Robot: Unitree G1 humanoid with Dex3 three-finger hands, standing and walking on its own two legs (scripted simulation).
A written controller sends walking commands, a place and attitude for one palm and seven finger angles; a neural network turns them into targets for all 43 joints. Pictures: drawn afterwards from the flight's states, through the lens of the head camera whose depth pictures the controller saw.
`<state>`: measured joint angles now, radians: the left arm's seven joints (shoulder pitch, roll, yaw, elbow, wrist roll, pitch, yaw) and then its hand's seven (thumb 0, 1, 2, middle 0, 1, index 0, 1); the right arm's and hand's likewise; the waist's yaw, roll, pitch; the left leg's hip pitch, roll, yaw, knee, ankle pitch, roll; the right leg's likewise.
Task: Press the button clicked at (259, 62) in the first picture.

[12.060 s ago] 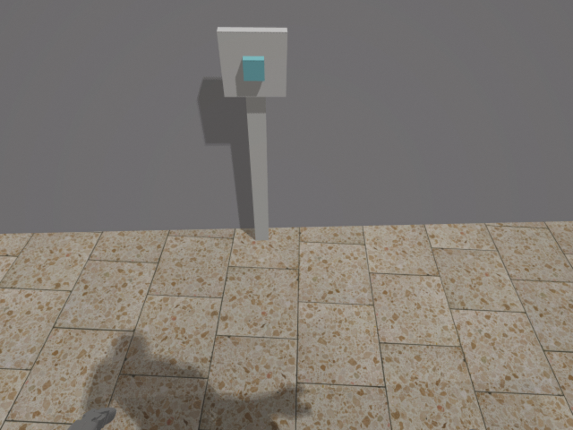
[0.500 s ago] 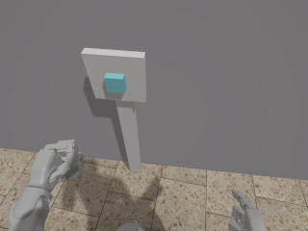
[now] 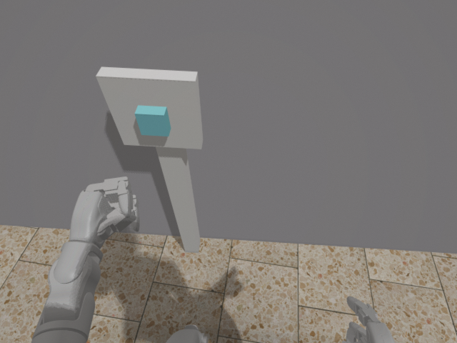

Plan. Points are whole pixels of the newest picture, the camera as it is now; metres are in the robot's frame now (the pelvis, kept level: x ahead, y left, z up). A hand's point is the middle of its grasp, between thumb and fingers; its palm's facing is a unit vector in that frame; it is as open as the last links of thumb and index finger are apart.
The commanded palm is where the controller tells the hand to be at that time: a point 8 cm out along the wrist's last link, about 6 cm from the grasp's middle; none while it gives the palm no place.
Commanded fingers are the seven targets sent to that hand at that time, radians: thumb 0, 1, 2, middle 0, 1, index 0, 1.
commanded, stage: aim a knuckle at the button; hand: left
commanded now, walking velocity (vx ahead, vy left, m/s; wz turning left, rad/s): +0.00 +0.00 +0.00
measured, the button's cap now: (154, 120) +0.51 +0.17 +0.09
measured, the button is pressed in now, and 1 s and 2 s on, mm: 0 0 0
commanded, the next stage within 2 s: press the button with the knuckle in 1.70 s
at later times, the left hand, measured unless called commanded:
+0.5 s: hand (166, 174) +0.40 +0.14 +0.05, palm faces -0.05 -1.00 -0.03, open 3.2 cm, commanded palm +0.38 +0.19 +0.06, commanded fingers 0.00 0.90 0.90 -1.30 -1.50 -1.30 -1.50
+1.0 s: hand (161, 174) +0.40 +0.14 +0.06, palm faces -0.03 -1.00 -0.02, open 3.2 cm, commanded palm +0.38 +0.20 +0.06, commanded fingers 0.00 0.90 0.90 -1.30 -1.50 -1.30 -1.50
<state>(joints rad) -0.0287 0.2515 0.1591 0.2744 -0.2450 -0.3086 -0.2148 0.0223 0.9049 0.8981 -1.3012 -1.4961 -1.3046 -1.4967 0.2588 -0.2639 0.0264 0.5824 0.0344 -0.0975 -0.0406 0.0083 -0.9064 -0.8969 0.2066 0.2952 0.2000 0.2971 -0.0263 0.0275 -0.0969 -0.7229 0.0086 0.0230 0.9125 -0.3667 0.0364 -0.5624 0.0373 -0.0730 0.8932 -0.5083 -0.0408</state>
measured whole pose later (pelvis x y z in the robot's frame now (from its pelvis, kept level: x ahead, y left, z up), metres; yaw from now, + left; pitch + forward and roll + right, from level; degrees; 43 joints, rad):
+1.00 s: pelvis +0.00 +0.00 -0.01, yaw -1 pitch +14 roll -2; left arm -0.44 0.24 0.17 0.73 -0.17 -0.43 -0.13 0.02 0.91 0.90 -1.30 -1.50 -1.30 -1.50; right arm 0.31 -0.27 0.00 0.62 0.02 0.01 0.00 0.00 -0.91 -0.90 0.21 0.29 0.20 0.30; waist -0.06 0.03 -0.12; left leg -0.83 0.02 0.03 0.97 -0.38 0.04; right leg -0.67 0.05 -0.06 0.95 -0.52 -0.04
